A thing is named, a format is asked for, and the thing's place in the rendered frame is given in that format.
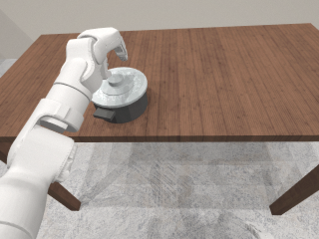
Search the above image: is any lid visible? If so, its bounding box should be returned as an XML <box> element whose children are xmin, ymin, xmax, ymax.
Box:
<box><xmin>92</xmin><ymin>67</ymin><xmax>148</xmax><ymax>109</ymax></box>

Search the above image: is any table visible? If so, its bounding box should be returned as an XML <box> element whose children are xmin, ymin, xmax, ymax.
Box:
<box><xmin>0</xmin><ymin>23</ymin><xmax>319</xmax><ymax>216</ymax></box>

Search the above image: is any robot left hand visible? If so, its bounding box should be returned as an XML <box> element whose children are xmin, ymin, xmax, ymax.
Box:
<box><xmin>77</xmin><ymin>27</ymin><xmax>128</xmax><ymax>80</ymax></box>

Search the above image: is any robot left forearm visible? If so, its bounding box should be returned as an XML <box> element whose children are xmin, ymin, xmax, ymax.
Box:
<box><xmin>7</xmin><ymin>33</ymin><xmax>108</xmax><ymax>169</ymax></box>

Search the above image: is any knob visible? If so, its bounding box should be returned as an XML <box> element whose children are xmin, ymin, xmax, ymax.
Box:
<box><xmin>108</xmin><ymin>73</ymin><xmax>125</xmax><ymax>87</ymax></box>

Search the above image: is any robot left upper arm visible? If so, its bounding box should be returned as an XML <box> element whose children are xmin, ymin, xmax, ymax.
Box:
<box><xmin>0</xmin><ymin>124</ymin><xmax>78</xmax><ymax>239</ymax></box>

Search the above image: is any robot right hand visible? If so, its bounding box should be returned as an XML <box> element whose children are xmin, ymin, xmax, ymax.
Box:
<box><xmin>244</xmin><ymin>221</ymin><xmax>274</xmax><ymax>239</ymax></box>

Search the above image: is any pot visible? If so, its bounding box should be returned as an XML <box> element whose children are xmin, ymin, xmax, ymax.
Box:
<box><xmin>93</xmin><ymin>92</ymin><xmax>148</xmax><ymax>123</ymax></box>

